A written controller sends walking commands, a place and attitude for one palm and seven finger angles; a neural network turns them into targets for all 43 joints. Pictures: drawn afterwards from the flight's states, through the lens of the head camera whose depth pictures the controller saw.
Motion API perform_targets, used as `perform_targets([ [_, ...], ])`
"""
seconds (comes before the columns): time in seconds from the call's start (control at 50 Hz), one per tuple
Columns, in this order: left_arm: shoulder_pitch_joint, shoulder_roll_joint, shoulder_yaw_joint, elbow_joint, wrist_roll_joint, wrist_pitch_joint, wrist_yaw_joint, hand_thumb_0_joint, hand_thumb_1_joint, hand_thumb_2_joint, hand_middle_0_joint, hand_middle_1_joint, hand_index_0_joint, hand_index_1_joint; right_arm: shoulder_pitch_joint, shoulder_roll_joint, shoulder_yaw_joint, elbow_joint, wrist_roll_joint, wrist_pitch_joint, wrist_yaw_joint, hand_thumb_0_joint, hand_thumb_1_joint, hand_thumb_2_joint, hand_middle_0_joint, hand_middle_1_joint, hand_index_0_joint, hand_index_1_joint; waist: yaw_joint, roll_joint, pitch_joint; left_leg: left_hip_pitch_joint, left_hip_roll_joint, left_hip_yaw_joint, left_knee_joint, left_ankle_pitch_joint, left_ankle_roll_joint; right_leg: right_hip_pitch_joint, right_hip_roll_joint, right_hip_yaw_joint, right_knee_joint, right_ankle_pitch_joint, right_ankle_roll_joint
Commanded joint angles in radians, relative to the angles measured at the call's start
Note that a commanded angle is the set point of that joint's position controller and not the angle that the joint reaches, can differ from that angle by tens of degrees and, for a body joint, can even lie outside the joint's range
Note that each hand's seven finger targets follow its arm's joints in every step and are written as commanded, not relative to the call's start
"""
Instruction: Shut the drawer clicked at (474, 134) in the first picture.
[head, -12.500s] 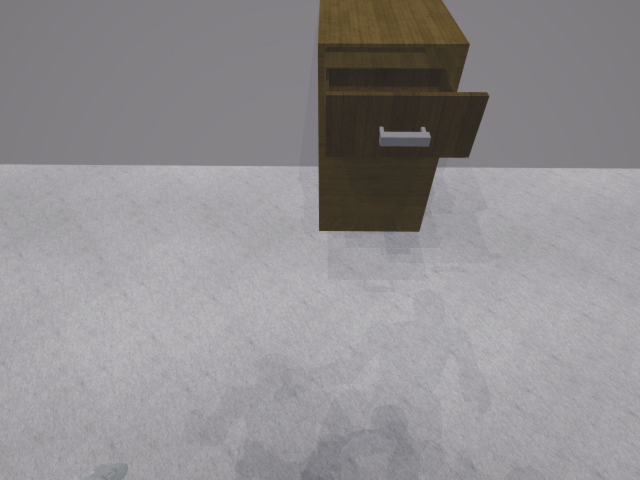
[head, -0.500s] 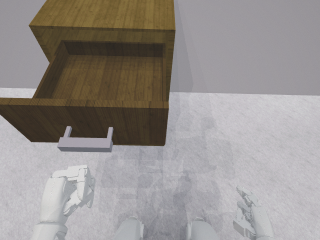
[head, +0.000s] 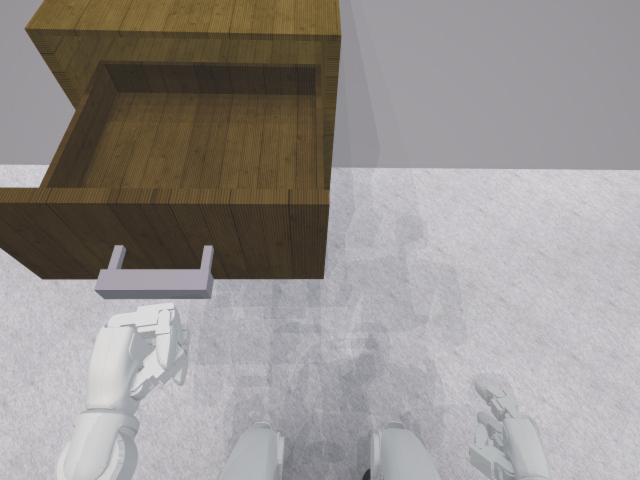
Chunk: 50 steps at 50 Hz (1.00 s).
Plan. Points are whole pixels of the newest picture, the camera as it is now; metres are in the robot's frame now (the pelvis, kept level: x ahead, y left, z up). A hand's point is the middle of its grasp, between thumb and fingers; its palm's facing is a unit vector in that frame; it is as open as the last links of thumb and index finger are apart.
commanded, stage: bring the fist close to the handle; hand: left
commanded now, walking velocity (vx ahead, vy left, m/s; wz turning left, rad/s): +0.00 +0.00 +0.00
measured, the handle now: (160, 268) +0.35 +0.21 +0.04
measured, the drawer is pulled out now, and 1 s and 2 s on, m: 0.30 0.26 0.13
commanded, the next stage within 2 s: push the drawer shut in 0.14 s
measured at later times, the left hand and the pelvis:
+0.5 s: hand (189, 335) +0.27 +0.16 +0.03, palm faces +0.02 -1.00 -0.05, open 3.1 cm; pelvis +0.00 +0.00 +0.00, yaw +0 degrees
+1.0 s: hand (190, 305) +0.31 +0.17 +0.03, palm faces +0.02 -1.00 -0.05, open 2.9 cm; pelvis -0.02 +0.00 +0.00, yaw +1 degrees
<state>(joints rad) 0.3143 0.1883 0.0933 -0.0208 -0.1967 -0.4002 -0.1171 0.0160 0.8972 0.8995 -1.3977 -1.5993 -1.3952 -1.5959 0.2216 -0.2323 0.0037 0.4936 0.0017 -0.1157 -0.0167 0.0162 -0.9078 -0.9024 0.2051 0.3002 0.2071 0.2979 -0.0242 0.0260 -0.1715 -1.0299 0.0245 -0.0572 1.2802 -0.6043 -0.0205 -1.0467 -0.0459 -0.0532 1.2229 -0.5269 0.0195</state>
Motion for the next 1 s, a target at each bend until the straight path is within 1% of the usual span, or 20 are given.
perform_targets([
  [0.0,-0.08,0.097,0.062,-0.169,0.0,-0.074,0.009,0.0,0.9,0.9,-1.4,-1.6,-1.4,-1.6,-0.026,-0.136,-0.056,-0.148,0.001,-0.046,-0.018,0.0,-0.9,-0.9,0.2,0.3,0.2,0.3,-0.015,-0.029,-0.247,0.1,-0.033,0.025,-0.183,0.267,0.033,0.224,0.043,-0.007,-0.152,0.179,-0.038],
  [0.06,-0.094,0.089,0.047,-0.191,0.001,-0.089,0.004,0.0,0.9,0.9,-1.4,-1.6,-1.4,-1.6,-0.028,-0.133,-0.055,-0.151,0.001,-0.049,-0.017,0.0,-0.9,-0.9,0.2,0.3,0.2,0.3,-0.005,0.016,-0.268,0.128,-0.034,0.026,-0.19,0.284,0.03,0.224,0.042,-0.009,-0.146,0.186,-0.044],
  [0.1,-0.084,0.09,0.044,-0.201,0.005,-0.09,0.006,0.0,0.9,0.9,-1.4,-1.6,-1.4,-1.6,-0.022,-0.132,-0.056,-0.154,0.001,-0.048,-0.019,0.0,-0.9,-0.9,0.2,0.3,0.2,0.3,-0.005,0.007,-0.287,0.143,-0.032,0.025,-0.19,0.314,0.031,0.234,0.042,-0.012,-0.139,0.215,-0.043],
  [0.12,-0.086,0.062,0.012,-0.208,0.003,-0.088,0.004,0.0,0.9,0.9,-1.4,-1.6,-1.4,-1.6,-0.024,-0.129,-0.055,-0.158,0.001,-0.048,-0.016,0.0,-0.9,-0.9,0.2,0.3,0.2,0.3,-0.008,0.02,-0.292,0.149,-0.034,0.028,-0.189,0.314,0.032,0.238,0.041,-0.01,-0.144,0.221,-0.041],
  [0.18,-0.087,0.105,0.054,-0.178,0.006,-0.075,0.011,0.0,0.9,0.9,-1.4,-1.6,-1.4,-1.6,-0.018,-0.135,-0.055,-0.151,0.001,-0.042,-0.019,0.0,-0.9,-0.9,0.2,0.3,0.2,0.3,-0.009,-0.012,-0.286,0.132,-0.032,0.025,-0.185,0.312,0.034,0.242,0.044,-0.009,-0.144,0.221,-0.041],
  [0.24,-0.059,0.093,0.055,-0.184,0.002,-0.066,0.011,0.0,0.9,0.9,-1.4,-1.6,-1.4,-1.6,-0.019,-0.129,-0.056,-0.157,0.002,-0.037,-0.015,0.0,-0.9,-0.9,0.2,0.3,0.2,0.3,0.001,0.008,-0.299,0.145,-0.034,0.032,-0.19,0.334,0.029,0.26,0.041,-0.01,-0.143,0.253,-0.041],
  [0.28,-0.136,0.1,0.052,-0.17,0.006,-0.064,0.015,0.0,0.9,0.9,-1.4,-1.6,-1.4,-1.6,-0.018,-0.132,-0.052,-0.147,0.0,-0.035,-0.017,0.0,-0.9,-0.9,0.2,0.3,0.2,0.3,-0.02,-0.016,-0.27,0.123,-0.033,0.027,-0.181,0.308,0.033,0.24,0.043,-0.008,-0.147,0.227,-0.038],
  [0.32,-0.181,0.093,0.048,-0.165,0.01,-0.069,0.016,0.0,0.9,0.9,-1.4,-1.6,-1.4,-1.6,-0.022,-0.133,-0.053,-0.142,-0.001,-0.035,-0.018,0.0,-0.9,-0.9,0.2,0.3,0.2,0.3,-0.02,0.014,-0.279,0.131,-0.034,0.029,-0.178,0.305,0.032,0.228,0.041,-0.005,-0.144,0.224,-0.039],
  [0.4,-0.226,0.105,0.064,-0.123,0.008,-0.064,0.011,0.0,0.9,0.9,-1.4,-1.6,-1.4,-1.6,-0.011,-0.136,-0.054,-0.128,-0.002,-0.034,-0.02,0.0,-0.9,-0.9,0.2,0.3,0.2,0.3,-0.018,-0.007,-0.308,0.146,-0.033,0.029,-0.176,0.343,0.032,0.246,0.041,-0.005,-0.141,0.267,-0.039],
  [0.46,-0.268,0.099,0.054,-0.13,0.002,-0.062,0.003,0.0,0.9,0.9,-1.4,-1.6,-1.4,-1.6,-0.013,-0.136,-0.054,-0.122,0.001,-0.034,-0.02,0.0,-0.9,-0.9,0.2,0.3,0.2,0.3,-0.021,0.015,-0.32,0.158,-0.034,0.029,-0.181,0.355,0.03,0.255,0.037,-0.005,-0.142,0.279,-0.039],
  [0.58,-0.453,0.112,0.051,-0.077,0.005,-0.076,0.007,0.0,0.9,0.9,-1.4,-1.6,-1.4,-1.6,-0.024,-0.144,-0.049,-0.083,0.0,-0.038,-0.03,0.0,-0.9,-0.9,0.2,0.3,0.2,0.3,-0.053,0.008,-0.297,0.14,-0.032,0.022,-0.174,0.279,0.036,0.198,0.038,-0.002,-0.155,0.188,-0.036],
  [0.62,-0.466,0.113,0.058,-0.05,0.005,-0.077,0.004,0.0,0.9,0.9,-1.4,-1.6,-1.4,-1.6,-0.026,-0.143,-0.05,-0.077,0.001,-0.039,-0.033,0.0,-0.9,-0.9,0.2,0.3,0.2,0.3,-0.042,0.02,-0.31,0.144,-0.035,0.025,-0.18,0.261,0.035,0.205,0.035,0.003,-0.161,0.169,-0.038],
  [0.68,-0.535,0.138,0.072,-0.017,0.002,-0.076,0.002,0.0,0.9,0.9,-1.4,-1.6,-1.4,-1.6,-0.028,-0.149,-0.047,-0.063,0.003,-0.04,-0.038,0.0,-0.9,-0.9,0.2,0.3,0.2,0.3,-0.05,0.008,-0.318,0.137,-0.035,0.022,-0.18,0.239,0.038,0.2,0.037,0.005,-0.167,0.146,-0.037],
  [0.72,-0.586,0.13,0.061,-0.01,0.002,-0.076,-0.001,0.0,0.9,0.9,-1.4,-1.6,-1.4,-1.6,-0.034,-0.148,-0.045,-0.059,0.005,-0.04,-0.039,0.0,-0.9,-0.9,0.2,0.3,0.2,0.3,-0.047,0.037,-0.328,0.148,-0.038,0.024,-0.19,0.219,0.035,0.195,0.034,0.007,-0.169,0.13,-0.038],
  [0.76,-0.627,0.121,0.053,0.019,-0.003,-0.069,0.002,0.0,0.9,0.9,-1.4,-1.6,-1.4,-1.6,-0.032,-0.148,-0.043,-0.051,0.007,-0.041,-0.042,0.0,-0.9,-0.9,0.2,0.3,0.2,0.3,-0.057,0.023,-0.319,0.151,-0.038,0.023,-0.196,0.196,0.036,0.19,0.034,0.005,-0.179,0.113,-0.036],
  [0.8,-0.683,0.154,0.075,0.044,0.001,-0.068,0.004,0.0,0.9,0.9,-1.4,-1.6,-1.4,-1.6,-0.031,-0.153,-0.04,-0.045,0.007,-0.038,-0.045,0.0,-0.9,-0.9,0.2,0.3,0.2,0.3,-0.06,0.022,-0.322,0.142,-0.038,0.022,-0.198,0.178,0.037,0.187,0.035,0.009,-0.18,0.098,-0.037],
  [0.86,-0.747,0.134,0.055,0.08,0.003,-0.066,0.01,0.0,0.9,0.9,-1.4,-1.6,-1.4,-1.6,-0.032,-0.152,-0.037,-0.039,0.009,-0.04,-0.046,0.0,-0.9,-0.9,0.2,0.3,0.2,0.3,-0.062,0.038,-0.314,0.151,-0.041,0.021,-0.215,0.135,0.034,0.172,0.033,0.007,-0.187,0.067,-0.037],
  [0.88,-0.767,0.154,0.069,0.101,0.003,-0.065,0.014,0.0,0.9,0.9,-1.4,-1.6,-1.4,-1.6,-0.025,-0.157,-0.035,-0.035,0.009,-0.039,-0.048,0.0,-0.9,-0.9,0.2,0.3,0.2,0.3,-0.067,0.016,-0.305,0.142,-0.04,0.016,-0.217,0.13,0.036,0.171,0.035,0.005,-0.186,0.065,-0.037],
  [0.92,-0.805,0.143,0.06,0.114,0.006,-0.07,0.017,0.0,0.9,0.9,-1.4,-1.6,-1.4,-1.6,-0.028,-0.154,-0.034,-0.034,0.009,-0.039,-0.047,0.0,-0.9,-0.9,0.2,0.3,0.2,0.3,-0.063,0.044,-0.316,0.153,-0.042,0.019,-0.223,0.125,0.034,0.172,0.033,0.009,-0.188,0.063,-0.039],
  [0.98,-0.839,0.163,0.078,0.179,0.012,-0.069,0.027,0.0,0.9,0.9,-1.4,-1.6,-1.4,-1.6,-0.015,-0.161,-0.033,-0.027,0.007,-0.035,-0.045,0.0,-0.9,-0.9,0.2,0.3,0.2,0.3,-0.069,0.004,-0.309,0.138,-0.041,0.013,-0.23,0.104,0.035,0.168,0.036,0.005,-0.19,0.047,-0.038],
])
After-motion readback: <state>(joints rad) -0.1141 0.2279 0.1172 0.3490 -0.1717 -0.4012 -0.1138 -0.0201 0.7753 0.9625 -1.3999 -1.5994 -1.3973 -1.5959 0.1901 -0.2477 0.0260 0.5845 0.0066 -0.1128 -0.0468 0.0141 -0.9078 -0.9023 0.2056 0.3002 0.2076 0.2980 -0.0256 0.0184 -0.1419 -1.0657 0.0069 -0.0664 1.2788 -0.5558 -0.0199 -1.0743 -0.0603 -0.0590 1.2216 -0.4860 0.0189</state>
